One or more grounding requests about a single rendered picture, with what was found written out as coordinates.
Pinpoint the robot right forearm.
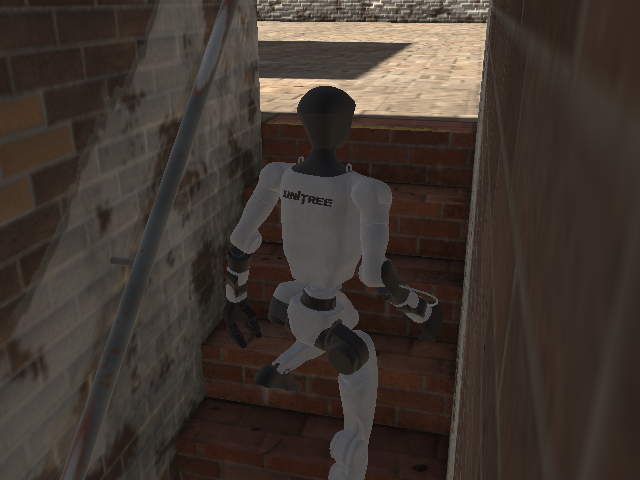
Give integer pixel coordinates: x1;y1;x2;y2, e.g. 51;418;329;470
377;260;432;323

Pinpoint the robot right upper arm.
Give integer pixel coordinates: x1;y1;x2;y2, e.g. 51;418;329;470
351;174;393;287

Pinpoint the right robot shin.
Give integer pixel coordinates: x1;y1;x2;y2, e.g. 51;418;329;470
328;438;368;480

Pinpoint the robot left forearm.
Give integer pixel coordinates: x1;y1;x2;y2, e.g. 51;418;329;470
225;228;252;303

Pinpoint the robot right thigh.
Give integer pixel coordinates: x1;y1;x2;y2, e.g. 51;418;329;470
327;323;378;468

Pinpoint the robot left hand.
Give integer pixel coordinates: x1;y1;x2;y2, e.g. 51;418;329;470
223;297;262;349

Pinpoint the robot right hand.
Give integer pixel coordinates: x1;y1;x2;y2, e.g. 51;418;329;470
403;303;444;343

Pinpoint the robot left upper arm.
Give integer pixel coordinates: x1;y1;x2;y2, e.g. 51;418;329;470
230;162;296;254

